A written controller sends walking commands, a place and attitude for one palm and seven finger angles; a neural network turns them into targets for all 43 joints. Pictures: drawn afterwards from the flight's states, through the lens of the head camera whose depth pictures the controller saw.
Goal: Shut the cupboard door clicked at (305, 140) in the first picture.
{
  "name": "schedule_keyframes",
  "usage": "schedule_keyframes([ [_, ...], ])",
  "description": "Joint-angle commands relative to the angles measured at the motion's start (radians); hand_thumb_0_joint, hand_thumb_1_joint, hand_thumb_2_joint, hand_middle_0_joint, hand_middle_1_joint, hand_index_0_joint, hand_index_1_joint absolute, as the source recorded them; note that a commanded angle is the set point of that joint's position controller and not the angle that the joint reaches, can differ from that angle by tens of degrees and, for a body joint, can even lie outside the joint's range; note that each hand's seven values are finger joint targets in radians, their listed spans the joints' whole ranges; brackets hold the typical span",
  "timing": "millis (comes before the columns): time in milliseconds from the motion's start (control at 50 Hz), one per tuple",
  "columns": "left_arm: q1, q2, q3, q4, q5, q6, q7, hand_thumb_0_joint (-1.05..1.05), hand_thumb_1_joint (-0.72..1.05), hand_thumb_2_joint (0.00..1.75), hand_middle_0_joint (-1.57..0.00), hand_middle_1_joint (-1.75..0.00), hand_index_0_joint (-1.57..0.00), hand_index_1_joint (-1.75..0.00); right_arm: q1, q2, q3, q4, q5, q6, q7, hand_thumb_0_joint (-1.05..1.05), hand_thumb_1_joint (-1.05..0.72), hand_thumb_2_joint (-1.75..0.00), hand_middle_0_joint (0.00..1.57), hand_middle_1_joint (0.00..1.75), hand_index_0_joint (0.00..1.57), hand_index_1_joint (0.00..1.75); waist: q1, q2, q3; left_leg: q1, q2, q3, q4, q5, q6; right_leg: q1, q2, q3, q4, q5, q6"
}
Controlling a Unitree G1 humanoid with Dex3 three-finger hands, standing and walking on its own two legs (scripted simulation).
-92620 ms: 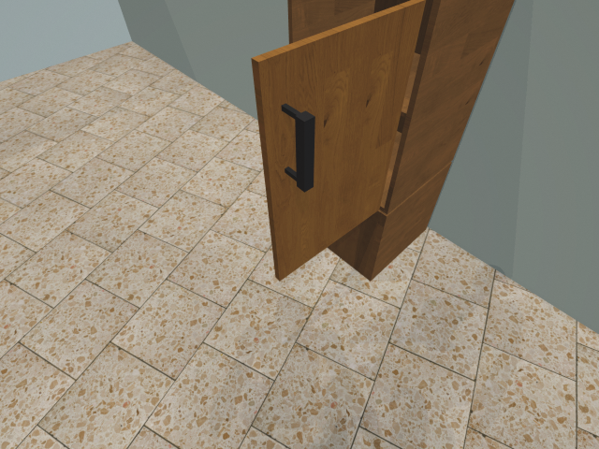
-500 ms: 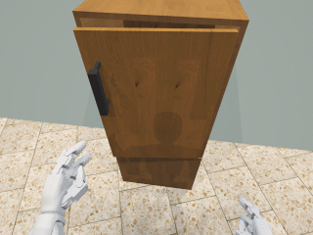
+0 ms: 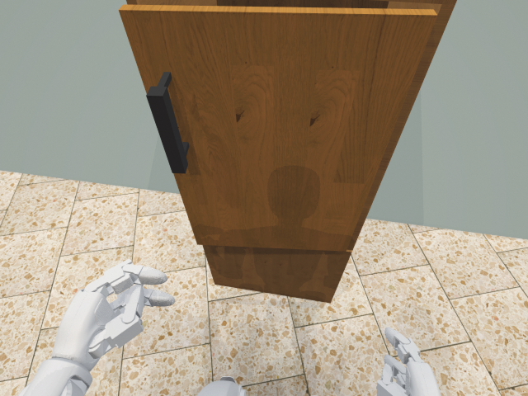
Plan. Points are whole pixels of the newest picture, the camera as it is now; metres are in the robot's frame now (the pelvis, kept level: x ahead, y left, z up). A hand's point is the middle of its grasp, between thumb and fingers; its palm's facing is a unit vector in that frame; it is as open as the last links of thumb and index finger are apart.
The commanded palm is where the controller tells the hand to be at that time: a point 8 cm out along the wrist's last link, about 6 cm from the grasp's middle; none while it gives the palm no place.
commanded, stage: raise the hand and make a fist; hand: left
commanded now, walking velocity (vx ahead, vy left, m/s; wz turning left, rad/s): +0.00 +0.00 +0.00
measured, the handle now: (173, 125) +0.49 +0.18 +0.15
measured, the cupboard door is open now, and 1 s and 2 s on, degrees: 7 7 7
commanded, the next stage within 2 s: bring the fist close to the handle in 1.14 s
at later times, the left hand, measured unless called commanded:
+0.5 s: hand (77, 295) +0.21 +0.22 +0.13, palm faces +0.04 -1.00 -0.05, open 3.1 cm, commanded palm +0.18 +0.27 +0.13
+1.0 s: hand (102, 286) +0.22 +0.20 +0.13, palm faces -0.02 -1.00 -0.02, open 3.1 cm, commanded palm +0.20 +0.26 +0.15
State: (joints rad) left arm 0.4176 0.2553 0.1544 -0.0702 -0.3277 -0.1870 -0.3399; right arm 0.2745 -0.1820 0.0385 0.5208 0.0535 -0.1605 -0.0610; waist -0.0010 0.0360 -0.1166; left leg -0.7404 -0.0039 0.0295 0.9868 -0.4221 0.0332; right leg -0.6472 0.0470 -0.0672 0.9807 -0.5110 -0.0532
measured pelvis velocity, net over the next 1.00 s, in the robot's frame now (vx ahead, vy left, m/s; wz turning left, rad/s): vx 0.00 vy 0.01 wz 0.02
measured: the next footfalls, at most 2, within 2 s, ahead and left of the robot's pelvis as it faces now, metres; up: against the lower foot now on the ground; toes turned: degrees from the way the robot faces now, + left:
none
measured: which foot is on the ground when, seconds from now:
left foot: down 0.00-1.00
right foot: down 0.00-1.00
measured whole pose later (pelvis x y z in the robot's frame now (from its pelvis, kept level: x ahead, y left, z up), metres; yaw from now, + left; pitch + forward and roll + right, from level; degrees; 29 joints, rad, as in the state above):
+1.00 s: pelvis +0.00 +0.01 +0.04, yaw +1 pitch +1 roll -1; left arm 0.33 0.28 0.16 -0.16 -0.30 -0.02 -0.25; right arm 0.27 -0.26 0.06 0.56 0.06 -0.22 -0.06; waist 0.02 0.04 -0.05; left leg -0.40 -0.03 0.02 0.69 -0.30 0.05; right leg -0.30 0.03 -0.06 0.67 -0.38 -0.04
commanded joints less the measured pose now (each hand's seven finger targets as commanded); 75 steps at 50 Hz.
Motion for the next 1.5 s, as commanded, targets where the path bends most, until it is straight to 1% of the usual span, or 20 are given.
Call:
schedule_keyframes([
  [0, 0.078, 0.11, 0.169, -0.33, -0.036, -0.152, 0.13, 0.0, 0.9, 0.9, -0.92, -1.08, -0.92, -1.08, -0.089, -0.133, -0.071, -0.187, -0.016, -0.073, -0.007, 0.0, -0.9, -0.9, 0.2, 0.3, 0.2, 0.3, 0.07, -0.048, -0.179, 0.19, 0.002, -0.085, -0.16, 0.294, -0.009, 0.158, -0.04, 0.064, -0.169, 0.473, 0.061],
  [80, 0.015, 0.044, 0.005, -0.294, 0.013, -0.233, 0.115, 0.0, 0.9, 0.9, -0.99, -1.16, -0.99, -1.16, -0.06, -0.174, -0.07, -0.16, -0.02, -0.101, 0.006, 0.0, -0.9, -0.9, 0.2, 0.3, 0.2, 0.3, -0.005, 0.007, -0.084, 0.2, 0.011, -0.097, -0.159, 0.206, -0.001, 0.008, -0.016, 0.034, -0.169, 0.27, 0.039],
  [140, 0.005, 0.051, -0.046, -0.282, 0.025, -0.207, 0.075, 0.0, 0.9, 0.9, -1.04, -1.22, -1.04, -1.22, -0.046, -0.196, -0.071, -0.168, -0.008, -0.121, -0.001, 0.0, -0.9, -0.9, 0.2, 0.3, 0.2, 0.3, -0.021, 0.007, -0.091, 0.21, 0.017, -0.122, -0.194, 0.09, 0.0, -0.008, -0.017, 0.033, -0.205, 0.139, 0.033],
  [180, -0.035, 0.107, -0.008, -0.309, 0.03, -0.176, 0.078, 0.0, 0.9, 0.9, -1.08, -1.26, -1.08, -1.26, -0.05, -0.203, -0.071, -0.173, -0.001, -0.125, -0.008, 0.0, -0.9, -0.9, 0.2, 0.3, 0.2, 0.3, -0.011, -0.001, -0.117, 0.226, 0.019, -0.137, -0.226, 0.046, 0.003, 0.021, -0.019, 0.037, -0.223, 0.108, 0.03],
  [260, -0.069, 0.192, 0.102, -0.429, 0.045, -0.149, 0.154, 0.0, 0.9, 0.9, -1.15, -1.34, -1.15, -1.34, -0.069, -0.19, -0.061, -0.18, -0.005, -0.122, -0.015, 0.0, -0.9, -0.9, 0.2, 0.3, 0.2, 0.3, 0.04, 0.079, -0.191, 0.324, 0.031, -0.171, -0.294, 0.071, -0.013, 0.087, -0.011, 0.01, -0.204, 0.162, 0.014],
  [340, -0.065, 0.122, 0.073, -0.407, 0.026, -0.117, 0.199, 0.0, 0.9, 0.9, -1.23, -1.42, -1.23, -1.42, -0.078, -0.177, -0.042, -0.177, -0.005, -0.112, -0.008, 0.0, -0.9, -0.9, 0.2, 0.3, 0.2, 0.3, 0.027, 0.078, -0.095, 0.346, 0.042, -0.183, -0.343, 0.059, -0.027, 0.093, -0.005, -0.012, -0.23, 0.178, 0.015],
  [460, -0.112, 0.09, -0.009, -0.264, 0.045, 0.025, 0.126, 0.0, 0.9, 0.9, -1.3, -1.5, -1.3, -1.5, -0.068, -0.202, -0.033, -0.162, 0.009, -0.105, -0.007, 0.0, -0.9, -0.9, 0.2, 0.3, 0.2, 0.3, 0.003, 0.003, 0.023, 0.328, 0.041, -0.179, -0.383, 0.02, -0.012, 0.13, -0.01, 0.0, -0.31, 0.187, 0.023],
  [560, -0.24, 0.198, 0.09, -0.381, 0.045, 0.063, 0.127, 0.0, 0.9, 0.9, -1.3, -1.5, -1.3, -1.5, -0.088, -0.199, -0.023, -0.165, 0.004, -0.11, -0.019, 0.0, -0.9, -0.9, 0.2, 0.3, 0.2, 0.3, 0.025, 0.039, -0.056, 0.411, 0.033, -0.169, -0.406, 0.085, -0.011, 0.21, -0.014, 0.008, -0.345, 0.22, 0.019],
  [620, -0.269, 0.193, 0.126, -0.424, 0.029, 0.026, 0.148, 0.0, 0.9, 0.9, -1.3, -1.5, -1.3, -1.5, -0.098, -0.179, -0.012, -0.159, -0.001, -0.117, -0.016, 0.0, -0.9, -0.9, 0.2, 0.3, 0.2, 0.3, 0.038, 0.067, -0.1, 0.464, 0.03, -0.154, -0.41, 0.176, -0.018, 0.242, -0.013, 0.002, -0.352, 0.265, 0.014],
  [660, -0.281, 0.199, 0.135, -0.397, 0.025, 0.012, 0.154, 0.0, 0.9, 0.9, -1.3, -1.5, -1.3, -1.5, -0.099, -0.183, -0.012, -0.137, -0.001, -0.12, -0.013, 0.0, -0.9, -0.9, 0.2, 0.3, 0.2, 0.3, 0.03, 0.04, -0.074, 0.465, 0.031, -0.155, -0.416, 0.181, -0.017, 0.248, -0.01, 0.002, -0.368, 0.267, 0.015],
  [720, -0.298, 0.152, 0.087, -0.343, 0.015, 0.035, 0.126, 0.0, 0.9, 0.9, -1.3, -1.5, -1.3, -1.5, -0.107, -0.186, -0.013, -0.121, 0.008, -0.128, -0.009, 0.0, -0.9, -0.9, 0.2, 0.3, 0.2, 0.3, 0.021, 0.08, -0.039, 0.475, 0.024, -0.143, -0.426, 0.17, -0.016, 0.247, -0.016, 0.005, -0.393, 0.271, 0.018],
  [780, -0.205, 0.1, 0.037, -0.221, 0.01, 0.113, 0.078, 0.0, 0.9, 0.9, -1.3, -1.5, -1.3, -1.5, -0.103, -0.195, -0.018, -0.12, 0.017, -0.128, -0.009, 0.0, -0.9, -0.9, 0.2, 0.3, 0.2, 0.3, 0.026, -0.001, 0.011, 0.434, 0.017, -0.124, -0.425, 0.183, -0.006, 0.268, -0.024, 0.016, -0.425, 0.29, 0.022],
  [840, -0.203, 0.139, 0.07, -0.242, 0.004, 0.153, 0.056, 0.0, 0.9, 0.9, -1.3, -1.5, -1.3, -1.5, -0.11, -0.2, -0.025, -0.133, 0.016, -0.122, -0.013, 0.0, -0.9, -0.9, 0.2, 0.3, 0.2, 0.3, 0.033, -0.049, -0.013, 0.431, 0.006, -0.101, -0.41, 0.211, 0.003, 0.292, -0.033, 0.036, -0.442, 0.314, 0.031],
  [860, -0.201, 0.161, 0.092, -0.243, 0.007, 0.152, 0.064, 0.0, 0.9, 0.9, -1.3, -1.5, -1.3, -1.5, -0.107, -0.202, -0.026, -0.129, 0.013, -0.12, -0.013, 0.0, -0.9, -0.9, 0.2, 0.3, 0.2, 0.3, 0.033, -0.075, -0.01, 0.425, 0.008, -0.098, -0.403, 0.225, 0.005, 0.304, -0.035, 0.044, -0.447, 0.321, 0.032],
  [960, -0.306, 0.221, 0.17, -0.396, 0.011, 0.036, 0.138, 0.0, 0.9, 0.9, -1.3, -1.5, -1.3, -1.5, -0.114, -0.187, -0.024, -0.127, -0.006, -0.124, -0.009, 0.0, -0.9, -0.9, 0.2, 0.3, 0.2, 0.3, 0.041, 0.019, -0.076, 0.467, 0.004, -0.09, -0.397, 0.271, 0.002, 0.316, -0.027, 0.044, -0.42, 0.345, 0.025],
  [1020, -0.293, 0.162, 0.119, -0.369, 0.02, -0.019, 0.153, 0.0, 0.9, 0.9, -1.3, -1.5, -1.3, -1.5, -0.107, -0.176, -0.023, -0.111, -0.003, -0.129, 0.0, 0.0, -0.9, -0.9, 0.2, 0.3, 0.2, 0.3, 0.022, 0.062, -0.055, 0.481, 0.004, -0.087, -0.395, 0.261, -0.001, 0.289, -0.027, 0.041, -0.415, 0.338, 0.023],
  [1120, -0.219, 0.12, 0.052, -0.232, 0.014, 0.035, 0.09, 0.0, 0.9, 0.9, -1.3, -1.5, -1.3, -1.5, -0.106, -0.193, -0.03, -0.107, 0.009, -0.122, 0.0, 0.0, -0.9, -0.9, 0.2, 0.3, 0.2, 0.3, 0.013, -0.019, 0.011, 0.413, -0.002, -0.073, -0.376, 0.203, 0.004, 0.287, -0.049, 0.088, -0.459, 0.295, 0.043],
  [1220, -0.25, 0.169, 0.107, -0.277, -0.001, 0.072, 0.077, 0.0, 0.9, 0.9, -1.3, -1.5, -1.3, -1.5, -0.124, -0.193, -0.032, -0.13, 0.007, -0.112, -0.011, 0.0, -0.9, -0.9, 0.2, 0.3, 0.2, 0.3, 0.025, -0.07, -0.027, 0.405, -0.005, -0.07, -0.359, 0.215, 0.008, 0.316, -0.07, 0.129, -0.473, 0.298, 0.06],
  [1360, -0.493, 0.187, 0.119, -0.217, 0.017, -0.025, 0.146, 0.0, 0.9, 0.9, -1.3, -1.5, -1.3, -1.5, -0.121, -0.188, -0.028, -0.078, 0.002, -0.114, -0.016, 0.0, -0.9, -0.9, 0.2, 0.3, 0.2, 0.3, -0.005, -0.007, -0.011, 0.414, 0.0, -0.074, -0.355, 0.178, 0.007, 0.26, -0.056, 0.123, -0.466, 0.218, 0.047],
  [1480, -0.58, 0.162, 0.051, -0.021, 0.031, 0.054, 0.096, 0.0, 0.9, 0.9, -1.3, -1.5, -1.3, -1.5, -0.122, -0.198, -0.028, -0.071, 0.018, -0.099, -0.019, 0.0, -0.9, -0.9, 0.2, 0.3, 0.2, 0.3, -0.003, -0.029, -0.036, 0.385, -0.004, -0.069, -0.355, 0.173, 0.007, 0.293, -0.08, 0.16, -0.481, 0.224, 0.059],
])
